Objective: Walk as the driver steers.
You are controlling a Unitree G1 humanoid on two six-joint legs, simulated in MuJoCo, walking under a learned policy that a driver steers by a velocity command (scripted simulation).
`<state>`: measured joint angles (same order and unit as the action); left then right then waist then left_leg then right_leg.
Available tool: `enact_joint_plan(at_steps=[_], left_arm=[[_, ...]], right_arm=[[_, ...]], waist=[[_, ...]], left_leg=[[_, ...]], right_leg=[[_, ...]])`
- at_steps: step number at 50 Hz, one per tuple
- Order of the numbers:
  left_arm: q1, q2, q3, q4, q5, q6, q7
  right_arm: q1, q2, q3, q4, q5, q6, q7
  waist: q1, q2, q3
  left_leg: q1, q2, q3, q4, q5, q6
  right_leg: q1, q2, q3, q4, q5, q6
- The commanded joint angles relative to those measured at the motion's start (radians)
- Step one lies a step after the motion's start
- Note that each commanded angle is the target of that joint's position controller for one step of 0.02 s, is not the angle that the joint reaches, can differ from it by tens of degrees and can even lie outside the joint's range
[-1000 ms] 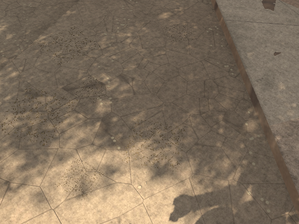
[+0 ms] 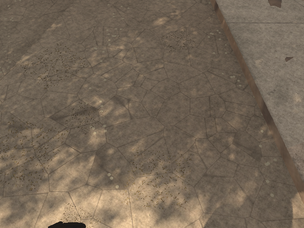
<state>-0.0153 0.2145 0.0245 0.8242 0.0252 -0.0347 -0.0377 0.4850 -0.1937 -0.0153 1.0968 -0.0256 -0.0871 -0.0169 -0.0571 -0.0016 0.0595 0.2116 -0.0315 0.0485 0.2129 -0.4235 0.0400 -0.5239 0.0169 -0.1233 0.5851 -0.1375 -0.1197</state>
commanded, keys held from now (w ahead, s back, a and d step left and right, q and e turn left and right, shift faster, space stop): w+e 0.40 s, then e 0.44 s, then no key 0.16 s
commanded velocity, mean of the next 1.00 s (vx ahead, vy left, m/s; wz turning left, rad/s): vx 0.30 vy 0.00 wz -0.50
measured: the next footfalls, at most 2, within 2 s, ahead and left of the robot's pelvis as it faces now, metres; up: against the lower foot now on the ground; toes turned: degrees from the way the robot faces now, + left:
right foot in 0.02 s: +0.18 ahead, -0.07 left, +0.00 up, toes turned -5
left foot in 0.56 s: +0.53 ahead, +0.02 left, +0.00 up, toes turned -20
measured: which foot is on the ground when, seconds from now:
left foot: down 0.00-0.04, up 0.06-0.54, down 0.56-1.00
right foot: up 0.00-0.00, down 0.02-0.56, up 0.58-1.00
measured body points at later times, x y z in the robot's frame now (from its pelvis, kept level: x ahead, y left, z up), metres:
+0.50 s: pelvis +0.29 -0.03 +0.01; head +0.33 -0.05 +0.46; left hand +0.29 +0.25 -0.11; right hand +0.47 -0.29 -0.08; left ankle +0.49 +0.06 -0.69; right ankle +0.14 -0.07 -0.72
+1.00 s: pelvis +0.40 -0.04 +0.01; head +0.41 -0.07 +0.46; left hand +0.67 +0.09 -0.09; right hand +0.32 -0.32 -0.12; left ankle +0.49 +0.03 -0.72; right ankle +0.36 -0.15 -0.71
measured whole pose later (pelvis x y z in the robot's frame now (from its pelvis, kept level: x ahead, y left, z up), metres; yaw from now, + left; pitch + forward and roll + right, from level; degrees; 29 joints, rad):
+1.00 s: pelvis +0.40 -0.04 +0.01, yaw -33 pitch +0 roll +1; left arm 0.14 0.26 0.05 0.73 0.02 0.07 -0.03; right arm 0.25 -0.27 -0.04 0.81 -0.03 0.00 -0.01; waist -0.04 0.01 0.04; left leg -0.29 0.08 0.21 0.49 -0.20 0.02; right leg -0.36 -0.01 -0.02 0.68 -0.34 -0.02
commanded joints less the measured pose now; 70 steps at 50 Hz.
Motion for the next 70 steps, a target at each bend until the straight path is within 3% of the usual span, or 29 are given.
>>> enact_joint_plan(at_steps=[1,2,3,5,7,12,22,24,26,27,28,29,30,32,33,37,42,49,51,52,53,54,56,59,64,66,68,69,70], left_arm=[[0.385,0.156,0.062,0.083,0.011,-0.020,0.022],[0.501,0.256,0.089,0.097,0.027,-0.020,0.031],[0.463,0.274,0.094,0.103,0.000,-0.007,0.021],[0.281,0.184,0.077,0.072,-0.022,-0.009,0.018],[0.249,0.129,0.060,0.079,-0.017,-0.022,0.024],[0.338,0.159,0.063,0.096,-0.027,-0.045,0.034],[0.542,0.161,0.064,0.100,-0.012,-0.019,0.053],[0.536,0.170,0.067,0.091,-0.006,-0.011,0.062],[0.470,0.190,0.073,0.064,-0.007,-0.015,0.065],[0.425,0.198,0.075,0.050,-0.021,-0.026,0.058],[0.409,0.153,0.063,0.004,-0.046,-0.037,0.052],[0.590,0.050,0.049,-0.007,-0.095,-0.025,0.071],[0.610,0.184,0.071,0.016,-0.045,-0.004,0.084],[0.461,0.173,0.079,0.004,-0.014,0.019,0.067],[0.427,0.157,0.080,-0.004,-0.004,0.033,0.052],[0.429,0.117,0.076,-0.028,-0.002,0.080,0.022],[0.294,0.117,0.063,-0.100,0.005,0.109,0.004],[0.219,0.112,0.038,-0.145,-0.002,0.094,0.008],[0.264,0.129,0.036,-0.130,0.004,0.066,0.019],[0.268,0.198,0.041,-0.149,0.017,0.051,0.030],[0.235,0.268,0.057,-0.161,0.006,0.047,0.040],[0.244,0.209,0.047,-0.142,0.003,0.044,0.044],[0.153,0.146,0.022,-0.140,0.003,0.044,0.048],[0.164,0.116,0.011,-0.126,-0.010,0.033,0.059],[0.191,0.124,0.013,-0.077,-0.003,0.031,0.064],[0.178,0.127,0.014,-0.060,-0.009,0.035,0.066],[0.182,0.100,0.005,-0.049,-0.017,0.030,0.068],[0.224,0.080,0.004,-0.044,-0.019,0.028,0.061],[0.219,0.077,0.004,-0.017,-0.017,0.034,0.058]], right_arm=[[-0.016,-0.181,-0.034,-0.041,-0.001,0.000,-0.010],[0.023,-0.106,-0.019,-0.080,0.012,-0.002,-0.001],[0.040,-0.104,-0.028,-0.096,0.017,-0.012,0.016],[-0.153,-0.164,-0.040,-0.159,0.004,-0.031,0.024],[-0.178,-0.136,-0.038,-0.179,-0.009,-0.022,0.023],[-0.269,-0.105,-0.032,-0.244,-0.026,0.035,0.031],[-0.623,-0.109,-0.012,-0.404,-0.006,0.031,0.042],[-0.600,-0.119,-0.010,-0.413,0.000,0.019,0.034],[-0.446,-0.166,-0.024,-0.375,0.003,0.006,0.018],[-0.317,-0.196,-0.034,-0.348,0.000,-0.010,0.006],[-0.166,-0.261,-0.048,-0.332,-0.022,-0.023,-0.009],[-0.149,-0.327,-0.061,-0.349,-0.035,-0.011,-0.002],[-0.169,-0.261,-0.062,-0.363,0.007,0.011,0.005],[-0.307,-0.117,-0.021,-0.384,0.009,0.019,-0.001],[-0.319,-0.107,-0.015,-0.382,0.005,0.021,-0.008],[-0.308,-0.152,-0.029,-0.365,0.001,0.018,-0.008],[-0.312,-0.175,-0.041,-0.370,-0.005,0.039,-0.009],[-0.252,-0.240,-0.065,-0.347,0.000,0.080,0.010],[-0.206,-0.215,-0.061,-0.328,-0.001,0.097,0.015],[-0.148,-0.116,-0.038,-0.350,-0.014,0.102,0.026],[-0.194,-0.109,-0.031,-0.368,0.004,0.123,0.009],[-0.226,-0.158,-0.042,-0.363,0.011,0.139,0.006],[-0.198,-0.153,-0.047,-0.331,0.017,0.139,0.012],[-0.159,-0.152,-0.052,-0.293,0.002,0.135,0.012],[-0.204,-0.113,-0.035,-0.288,0.015,0.139,-0.003],[-0.173,-0.104,-0.031,-0.269,0.018,0.133,-0.012],[-0.144,-0.126,-0.028,-0.249,0.001,0.110,-0.018],[-0.181,-0.187,-0.037,-0.253,-0.001,0.099,-0.017],[-0.223,-0.168,-0.034,-0.244,0.014,0.094,-0.006]], waist=[[0.218,0.077,-0.166],[0.210,-0.094,-0.279],[0.158,-0.216,-0.343],[0.108,-0.030,-0.088],[0.040,0.030,-0.017],[0.030,-0.013,-0.004],[0.160,-0.059,0.004],[0.145,-0.081,-0.018],[0.073,-0.106,-0.083],[-0.002,-0.091,-0.139],[-0.047,-0.014,-0.274],[0.029,0.233,-0.470],[0.038,0.120,-0.527],[0.064,0.053,-0.251],[0.070,0.087,-0.188],[0.111,0.122,-0.157],[0.099,0.144,-0.126],[0.057,0.154,-0.117],[0.074,0.054,-0.113],[0.041,-0.211,-0.149],[0.068,-0.278,-0.082],[0.076,-0.180,-0.063],[0.021,-0.155,-0.047],[0.024,-0.120,-0.113],[0.062,-0.136,-0.098],[0.041,-0.116,-0.100],[0.031,-0.048,-0.114],[0.086,0.041,-0.090],[0.086,0.098,-0.052]], left_leg=[[-0.267,0.210,0.055,0.576,1.020,0.063],[-0.548,0.109,0.083,0.947,0.513,0.033],[-0.806,-0.053,-0.039,1.196,-0.065,0.017],[-0.896,0.076,-0.109,1.155,0.127,0.037],[-0.786,0.125,-0.112,1.022,0.163,0.017],[-0.788,0.135,-0.065,0.819,0.218,-0.059],[-0.891,0.043,-0.038,0.438,0.411,-0.078],[-0.792,0.006,-0.046,0.359,0.385,-0.056],[-0.555,-0.035,-0.054,0.263,0.373,-0.019],[-0.365,0.006,-0.076,0.175,0.512,0.008],[-0.085,0.214,-0.216,0.239,0.788,0.050],[0.192,0.588,-0.535,0.349,1.363,0.212],[0.097,0.551,-0.587,0.329,1.281,0.244],[-0.168,0.397,-0.333,0.219,1.027,0.177],[-0.245,0.350,-0.262,0.179,0.961,0.154],[-0.411,0.314,-0.120,0.110,0.915,0.175],[-0.466,0.326,-0.041,0.054,0.571,0.174],[-0.466,0.329,-0.033,0.138,0.368,0.142],[-0.538,0.279,0.013,0.259,0.309,0.047],[-0.646,0.184,0.107,0.495,-0.018,-0.033],[-0.692,0.068,0.043,0.569,-0.192,-0.054],[-0.651,0.092,-0.030,0.637,-0.144,-0.056],[-0.638,0.079,-0.043,0.643,-0.029,-0.051],[-0.593,0.061,-0.036,0.654,0.008,-0.059],[-0.507,0.042,-0.029,0.420,0.004,-0.059],[-0.427,0.031,-0.019,0.256,0.106,-0.047],[-0.261,0.112,-0.108,0.104,0.326,-0.029],[-0.290,0.184,-0.183,0.124,0.399,-0.006],[-0.418,0.188,-0.190,0.112,0.335,0.014]], right_leg=[[0.527,0.032,0.043,-0.061,-0.048,-0.083],[0.771,-0.241,0.454,-0.101,-0.202,-0.176],[0.856,-0.380,0.945,-0.322,-0.255,-0.293],[0.585,-0.312,0.684,-0.367,-0.227,-0.232],[0.382,-0.220,0.522,-0.389,0.011,-0.178],[0.287,-0.142,0.399,-0.423,0.134,-0.165],[0.537,-0.110,0.428,-0.275,0.525,-0.075],[0.550,-0.097,0.432,-0.189,0.654,-0.040],[0.506,-0.064,0.444,-0.055,0.769,0.016],[0.442,-0.027,0.432,0.099,0.718,0.041],[0.279,0.016,0.401,0.333,0.373,0.064],[0.043,0.173,0.251,0.686,-0.578,0.085],[0.027,0.095,0.239,0.774,-0.505,0.075],[-0.024,0.032,0.214,0.721,-0.358,0.105],[-0.024,0.010,0.211,0.691,-0.325,0.118],[0.050,0.017,0.171,0.654,-0.266,0.141],[0.039,-0.038,0.136,0.461,-0.175,0.137],[0.249,0.003,0.069,0.048,-0.224,0.094],[0.412,-0.026,0.144,-0.232,-0.075,0.071],[0.498,-0.310,0.473,-0.341,0.064,0.038],[0.323,-0.419,0.567,-0.347,0.211,-0.104],[0.300,-0.358,0.485,-0.327,0.240,-0.129],[0.305,-0.242,0.344,-0.326,0.247,-0.077],[0.387,-0.210,0.271,-0.275,0.452,-0.074],[0.395,-0.213,0.305,-0.255,0.298,-0.083],[0.374,-0.201,0.316,-0.230,0.242,-0.064],[0.275,-0.169,0.318,-0.214,0.111,0.013],[0.256,-0.093,0.261,-0.212,0.016,0.045],[0.337,-0.051,0.222,-0.240,-0.031,0.061]])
